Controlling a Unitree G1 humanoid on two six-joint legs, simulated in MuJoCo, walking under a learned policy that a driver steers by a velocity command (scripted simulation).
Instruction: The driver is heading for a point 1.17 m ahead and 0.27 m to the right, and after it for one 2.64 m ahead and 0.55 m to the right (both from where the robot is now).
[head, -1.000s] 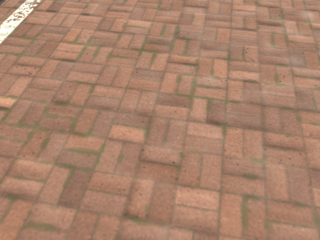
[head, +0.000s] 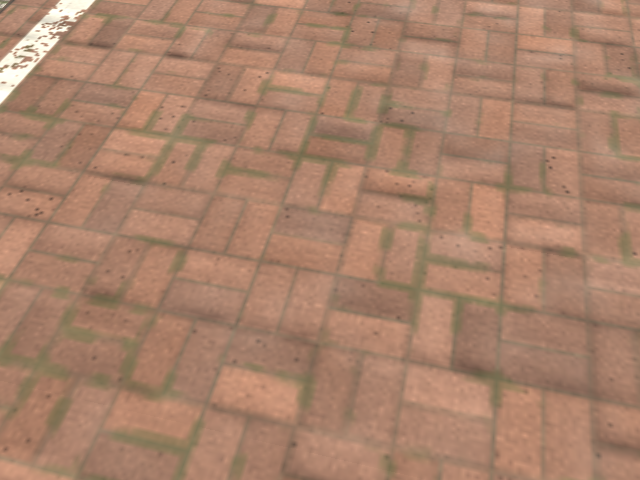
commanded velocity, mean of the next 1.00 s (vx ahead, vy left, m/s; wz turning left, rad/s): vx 0.50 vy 0.00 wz -0.42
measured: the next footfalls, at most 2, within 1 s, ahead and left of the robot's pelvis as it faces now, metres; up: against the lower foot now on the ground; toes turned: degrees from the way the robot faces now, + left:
left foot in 0.18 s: +0.28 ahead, +0.11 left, +0.00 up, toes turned +2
right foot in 0.72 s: +0.52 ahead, -0.12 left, +0.00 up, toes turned -25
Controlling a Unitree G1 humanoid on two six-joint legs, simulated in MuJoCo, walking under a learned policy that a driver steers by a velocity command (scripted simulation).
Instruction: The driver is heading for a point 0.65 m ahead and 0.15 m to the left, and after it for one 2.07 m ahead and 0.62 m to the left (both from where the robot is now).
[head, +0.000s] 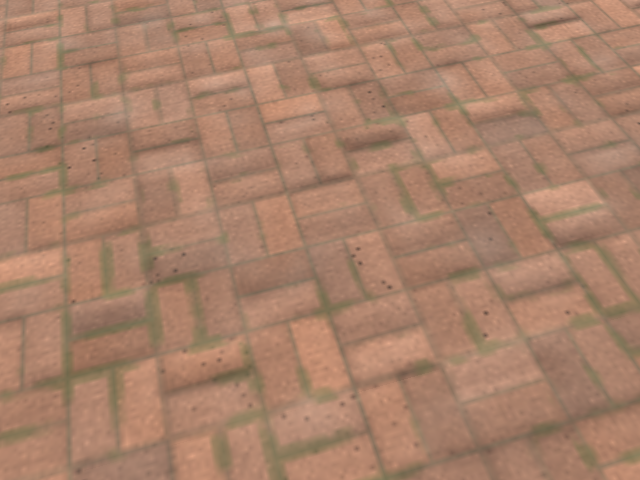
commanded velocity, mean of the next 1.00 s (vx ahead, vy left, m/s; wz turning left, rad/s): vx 0.49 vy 0.00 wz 0.30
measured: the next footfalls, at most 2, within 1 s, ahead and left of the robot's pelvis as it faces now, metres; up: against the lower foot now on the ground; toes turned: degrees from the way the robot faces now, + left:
left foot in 0.26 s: +0.34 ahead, +0.12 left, +0.00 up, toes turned +2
right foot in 0.80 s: +0.63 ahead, -0.02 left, +0.00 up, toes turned +19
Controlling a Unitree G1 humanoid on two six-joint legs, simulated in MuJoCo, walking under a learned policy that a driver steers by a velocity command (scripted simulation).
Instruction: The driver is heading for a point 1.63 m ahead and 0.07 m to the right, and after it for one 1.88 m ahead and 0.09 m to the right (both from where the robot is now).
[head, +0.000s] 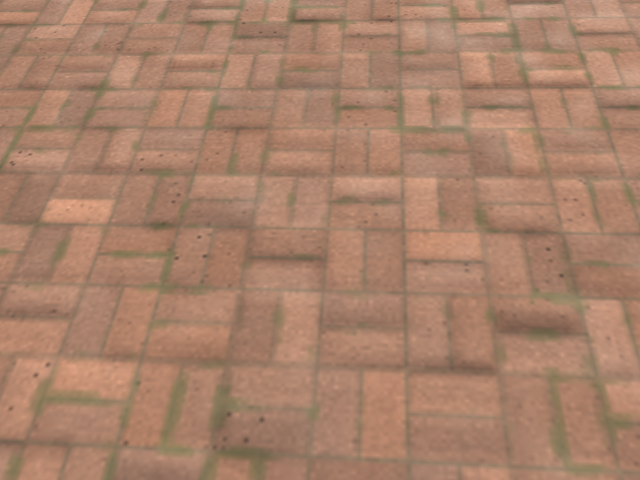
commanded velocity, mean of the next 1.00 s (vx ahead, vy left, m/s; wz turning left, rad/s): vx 0.07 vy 0.00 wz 0.00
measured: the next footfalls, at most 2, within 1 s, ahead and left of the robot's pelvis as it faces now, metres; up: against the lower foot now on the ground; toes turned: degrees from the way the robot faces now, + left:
left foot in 0.28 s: +0.20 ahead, +0.11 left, +0.00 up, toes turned +12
right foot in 0.74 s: +0.14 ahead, -0.09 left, +0.00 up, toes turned +2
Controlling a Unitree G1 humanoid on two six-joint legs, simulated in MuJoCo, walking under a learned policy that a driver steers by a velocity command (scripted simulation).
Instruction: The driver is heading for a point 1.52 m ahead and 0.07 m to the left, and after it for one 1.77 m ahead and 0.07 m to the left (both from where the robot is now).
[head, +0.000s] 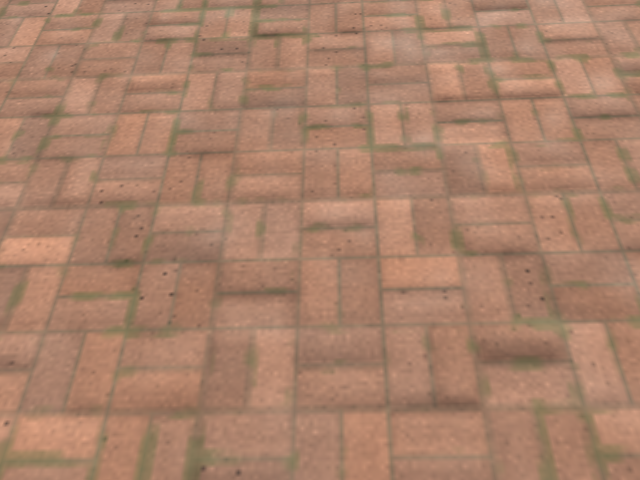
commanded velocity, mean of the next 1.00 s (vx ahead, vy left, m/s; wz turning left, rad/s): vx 0.30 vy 0.00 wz -0.04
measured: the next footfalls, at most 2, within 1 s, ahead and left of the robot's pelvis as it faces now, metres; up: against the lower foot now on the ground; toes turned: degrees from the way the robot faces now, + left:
left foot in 0.22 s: +0.06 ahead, +0.12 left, +0.00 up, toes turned -13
right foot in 0.64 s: +0.14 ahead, -0.13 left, +0.00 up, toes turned -9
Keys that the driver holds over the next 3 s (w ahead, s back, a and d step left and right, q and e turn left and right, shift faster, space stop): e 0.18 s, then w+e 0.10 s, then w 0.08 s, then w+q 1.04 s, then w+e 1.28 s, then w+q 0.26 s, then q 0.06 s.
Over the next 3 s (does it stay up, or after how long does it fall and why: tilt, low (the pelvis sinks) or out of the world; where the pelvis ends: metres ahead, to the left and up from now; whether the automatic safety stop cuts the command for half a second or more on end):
stays up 1.31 0.02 0.00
